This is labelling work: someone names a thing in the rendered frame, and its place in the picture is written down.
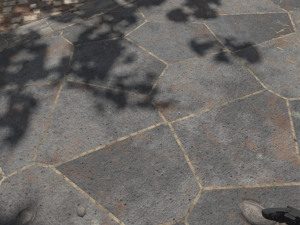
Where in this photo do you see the robot right hand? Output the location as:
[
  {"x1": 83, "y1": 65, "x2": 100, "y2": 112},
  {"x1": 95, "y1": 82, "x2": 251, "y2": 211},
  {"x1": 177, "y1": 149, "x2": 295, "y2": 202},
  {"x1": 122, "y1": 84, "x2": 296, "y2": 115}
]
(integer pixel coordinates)
[{"x1": 262, "y1": 205, "x2": 300, "y2": 225}]

